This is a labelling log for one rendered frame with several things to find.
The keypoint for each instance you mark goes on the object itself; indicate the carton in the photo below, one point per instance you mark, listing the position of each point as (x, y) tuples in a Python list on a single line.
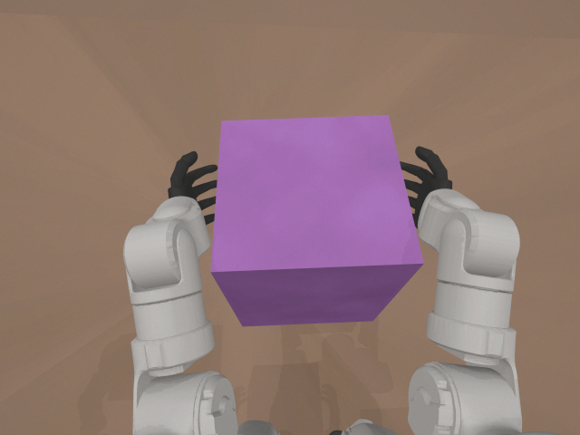
[(313, 223)]

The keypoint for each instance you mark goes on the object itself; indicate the right robot upper arm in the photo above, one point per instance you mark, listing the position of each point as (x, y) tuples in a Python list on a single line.
[(455, 399)]

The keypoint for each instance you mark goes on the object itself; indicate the robot right forearm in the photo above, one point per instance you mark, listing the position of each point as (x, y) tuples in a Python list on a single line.
[(476, 271)]

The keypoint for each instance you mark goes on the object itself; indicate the left robot hand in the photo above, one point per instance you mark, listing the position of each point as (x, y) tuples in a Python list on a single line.
[(181, 182)]

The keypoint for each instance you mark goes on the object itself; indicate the right robot shin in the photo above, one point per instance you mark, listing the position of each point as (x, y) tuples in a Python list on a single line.
[(360, 421)]

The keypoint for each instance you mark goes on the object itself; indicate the robot left forearm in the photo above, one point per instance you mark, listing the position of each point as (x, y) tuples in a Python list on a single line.
[(161, 260)]

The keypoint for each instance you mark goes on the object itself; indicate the right robot hand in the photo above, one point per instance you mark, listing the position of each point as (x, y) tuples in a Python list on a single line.
[(430, 182)]

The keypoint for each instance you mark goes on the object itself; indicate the left robot upper arm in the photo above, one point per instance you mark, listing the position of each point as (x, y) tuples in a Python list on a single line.
[(198, 403)]

